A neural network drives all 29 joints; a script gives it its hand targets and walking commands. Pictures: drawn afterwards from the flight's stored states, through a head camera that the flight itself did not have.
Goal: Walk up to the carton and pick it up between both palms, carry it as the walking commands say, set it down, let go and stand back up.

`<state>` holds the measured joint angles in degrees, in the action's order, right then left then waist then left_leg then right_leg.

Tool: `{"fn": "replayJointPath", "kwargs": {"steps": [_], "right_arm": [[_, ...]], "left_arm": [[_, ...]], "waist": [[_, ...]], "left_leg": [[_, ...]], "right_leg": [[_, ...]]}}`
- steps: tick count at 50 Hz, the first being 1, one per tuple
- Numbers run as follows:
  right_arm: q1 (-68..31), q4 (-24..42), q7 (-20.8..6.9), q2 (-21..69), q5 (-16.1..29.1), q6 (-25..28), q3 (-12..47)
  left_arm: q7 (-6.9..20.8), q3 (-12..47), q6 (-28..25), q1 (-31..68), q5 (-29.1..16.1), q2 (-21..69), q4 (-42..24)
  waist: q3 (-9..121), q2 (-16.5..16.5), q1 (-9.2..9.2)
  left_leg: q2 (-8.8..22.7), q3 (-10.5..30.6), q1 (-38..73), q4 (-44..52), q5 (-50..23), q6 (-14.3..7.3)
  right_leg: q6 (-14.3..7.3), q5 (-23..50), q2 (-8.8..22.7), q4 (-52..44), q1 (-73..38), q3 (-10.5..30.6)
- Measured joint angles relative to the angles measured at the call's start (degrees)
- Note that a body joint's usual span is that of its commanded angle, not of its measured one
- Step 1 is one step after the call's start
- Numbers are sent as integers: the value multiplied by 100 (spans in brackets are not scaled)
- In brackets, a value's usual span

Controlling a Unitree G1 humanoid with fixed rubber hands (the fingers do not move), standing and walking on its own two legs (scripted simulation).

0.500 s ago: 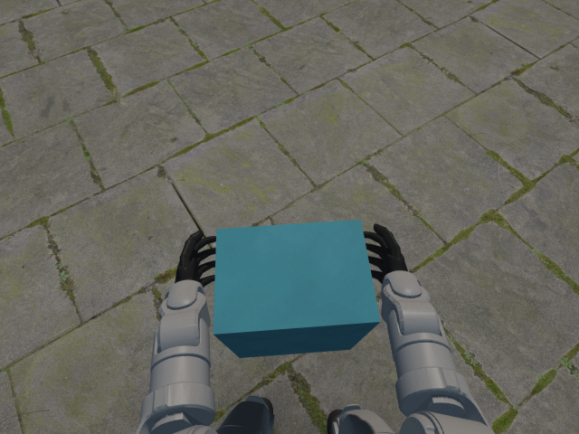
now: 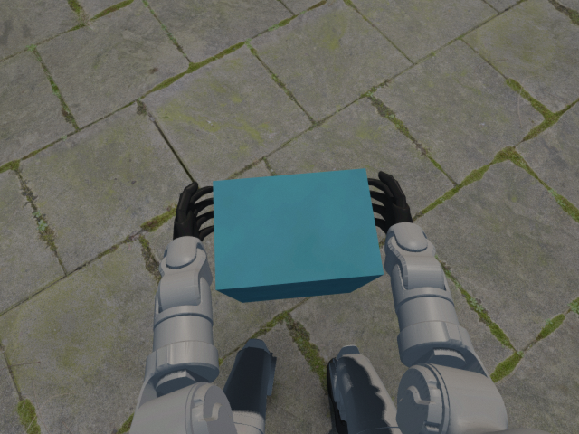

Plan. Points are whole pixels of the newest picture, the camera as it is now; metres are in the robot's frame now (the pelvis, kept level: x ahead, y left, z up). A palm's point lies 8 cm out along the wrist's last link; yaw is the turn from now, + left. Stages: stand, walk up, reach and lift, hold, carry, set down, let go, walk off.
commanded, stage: set down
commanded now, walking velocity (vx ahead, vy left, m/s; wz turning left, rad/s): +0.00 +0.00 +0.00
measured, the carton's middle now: (293, 246) +0.37 +0.03 -0.13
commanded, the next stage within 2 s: none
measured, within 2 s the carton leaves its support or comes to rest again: neither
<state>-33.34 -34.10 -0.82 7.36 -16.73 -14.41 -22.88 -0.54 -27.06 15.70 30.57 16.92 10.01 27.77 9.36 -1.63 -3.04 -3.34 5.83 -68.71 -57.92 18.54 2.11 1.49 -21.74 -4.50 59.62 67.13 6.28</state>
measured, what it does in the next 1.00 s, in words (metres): lowers itself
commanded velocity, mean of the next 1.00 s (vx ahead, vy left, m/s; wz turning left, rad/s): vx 0.00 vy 0.00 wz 0.00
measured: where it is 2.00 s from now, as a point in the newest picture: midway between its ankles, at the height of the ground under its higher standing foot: (298, 405)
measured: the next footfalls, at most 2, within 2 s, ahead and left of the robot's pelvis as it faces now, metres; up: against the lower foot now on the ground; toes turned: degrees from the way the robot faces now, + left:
none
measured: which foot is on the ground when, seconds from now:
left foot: down 0.00-1.00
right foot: down 0.00-1.00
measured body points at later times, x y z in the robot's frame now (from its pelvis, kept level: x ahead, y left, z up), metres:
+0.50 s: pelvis -0.01 +0.00 -0.07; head +0.20 +0.00 +0.33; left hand +0.39 +0.19 -0.15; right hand +0.42 -0.12 -0.16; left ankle +0.07 +0.13 -0.65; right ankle +0.05 -0.13 -0.65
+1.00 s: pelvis -0.04 +0.00 -0.15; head +0.22 +0.01 +0.22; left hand +0.41 +0.19 -0.24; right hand +0.45 -0.11 -0.24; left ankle +0.07 +0.13 -0.65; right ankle +0.05 -0.13 -0.65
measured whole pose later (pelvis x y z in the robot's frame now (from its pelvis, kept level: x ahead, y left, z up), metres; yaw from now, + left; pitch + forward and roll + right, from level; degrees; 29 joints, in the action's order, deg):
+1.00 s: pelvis -0.04 +0.00 -0.15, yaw -1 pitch +42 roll +0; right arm -53.3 -46.1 4.3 -0.5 -9.5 -11.3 -19.9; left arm -4.2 -27.3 12.8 48.9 9.5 2.0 38.1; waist 9.5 -1.7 -3.6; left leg -6.4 7.0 -107.2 -92.5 27.2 4.7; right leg 2.9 -30.6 -8.4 94.2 105.5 5.4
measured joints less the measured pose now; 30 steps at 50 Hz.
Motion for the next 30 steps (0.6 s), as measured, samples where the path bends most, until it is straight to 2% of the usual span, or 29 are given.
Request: {"fn": "replayJointPath", "kwargs": {"steps": [16,30], "right_arm": [[-350,-237,329,-114,308,161,217],[-908,-667,443,-408,586,318,310]], "left_arm": [[-56,26,-236,360,-354,-309,362],[-211,77,-340,883,-625,-525,705]], "waist": [[378,20,-37],[362,12,-38]], "left_leg": [[-61,67,-1500,-1228,432,103],[-181,92,-2543,-2244,702,152]], "right_leg": [[-11,-427,-141,1232,1502,-58],[47,-718,-221,2247,2529,-72]]}}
